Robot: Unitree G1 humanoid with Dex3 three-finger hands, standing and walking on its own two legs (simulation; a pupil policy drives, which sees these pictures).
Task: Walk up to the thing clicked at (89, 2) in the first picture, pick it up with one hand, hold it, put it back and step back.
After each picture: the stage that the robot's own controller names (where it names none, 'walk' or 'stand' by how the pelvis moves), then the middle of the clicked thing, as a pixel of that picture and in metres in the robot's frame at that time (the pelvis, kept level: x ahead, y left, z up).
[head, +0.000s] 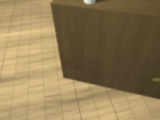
stand; out of the picture +0.97 -0.02 +0.14
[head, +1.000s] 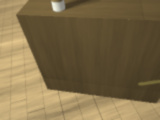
walk; out of the picture +0.86 +0.20 +0.17
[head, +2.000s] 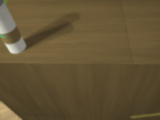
walk; (4, 23) +0.52 +0.32 +0.16
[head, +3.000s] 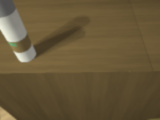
walk; (14, 30) +0.47 +0.26 +0.16
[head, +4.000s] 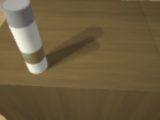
stand; (29, 41) +0.41 +0.20 +0.15
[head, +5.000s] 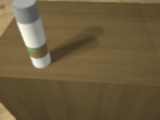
stand; (34, 37) +0.45 +0.20 +0.14
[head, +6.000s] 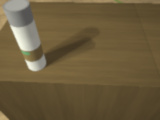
stand; (28, 39) +0.44 +0.21 +0.14
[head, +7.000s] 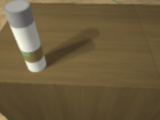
stand; (28, 40) +0.44 +0.21 +0.14
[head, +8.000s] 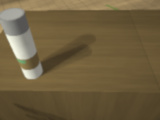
rise first; (24, 48) +0.41 +0.23 +0.14
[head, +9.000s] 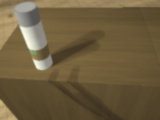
go down; (36, 39) +0.45 +0.22 +0.15
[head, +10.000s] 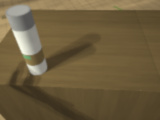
go down; (30, 44) +0.44 +0.22 +0.15
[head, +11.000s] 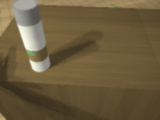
go down; (34, 40) +0.44 +0.20 +0.15
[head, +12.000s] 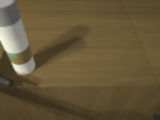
close in; (14, 40) +0.42 +0.22 +0.16
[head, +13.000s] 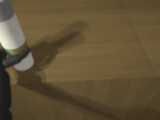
close; (11, 37) +0.44 +0.23 +0.17
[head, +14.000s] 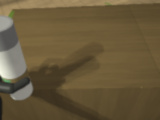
lift; (11, 64) +0.32 +0.22 +0.18
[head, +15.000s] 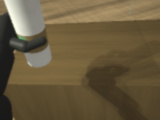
lift; (28, 21) +0.31 +0.15 +0.34
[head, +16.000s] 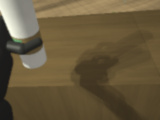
hold; (22, 23) +0.34 +0.16 +0.31
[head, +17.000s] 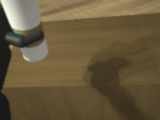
crouch; (23, 14) +0.32 +0.15 +0.35
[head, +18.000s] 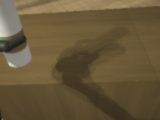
crouch; (5, 23) +0.36 +0.21 +0.29
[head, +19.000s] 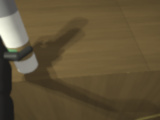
lower; (15, 36) +0.44 +0.21 +0.17
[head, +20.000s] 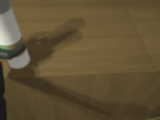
lower; (6, 32) +0.43 +0.23 +0.18
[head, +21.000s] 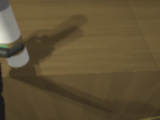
lower; (5, 30) +0.44 +0.23 +0.19
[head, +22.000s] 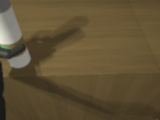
lower; (7, 31) +0.43 +0.23 +0.19
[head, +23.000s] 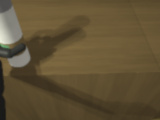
lower; (7, 30) +0.43 +0.23 +0.19
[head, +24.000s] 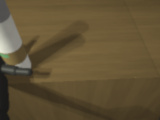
withdraw; (7, 39) +0.40 +0.22 +0.18
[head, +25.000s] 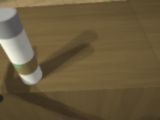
sink last; (20, 51) +0.38 +0.21 +0.17
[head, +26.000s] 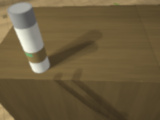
stand; (32, 42) +0.43 +0.22 +0.15
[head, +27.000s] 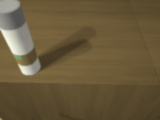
stand; (20, 42) +0.41 +0.23 +0.15
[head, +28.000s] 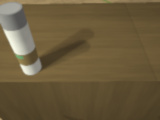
stand; (22, 43) +0.43 +0.23 +0.15
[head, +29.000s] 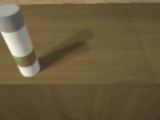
stand; (20, 45) +0.42 +0.23 +0.14
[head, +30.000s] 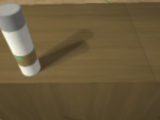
stand; (21, 44) +0.42 +0.23 +0.14
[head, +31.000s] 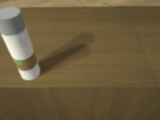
walk; (21, 48) +0.41 +0.22 +0.15
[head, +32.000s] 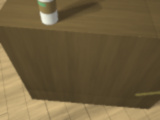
walk; out of the picture +0.64 +0.18 +0.16
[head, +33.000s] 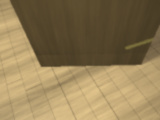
walk; out of the picture +0.99 +0.27 +0.17
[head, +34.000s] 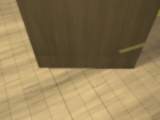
stand; out of the picture +1.08 +0.23 +0.16
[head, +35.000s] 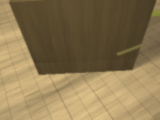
stand; out of the picture +1.06 +0.27 +0.14
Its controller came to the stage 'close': yes
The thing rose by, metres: 0.21
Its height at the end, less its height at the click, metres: +0.00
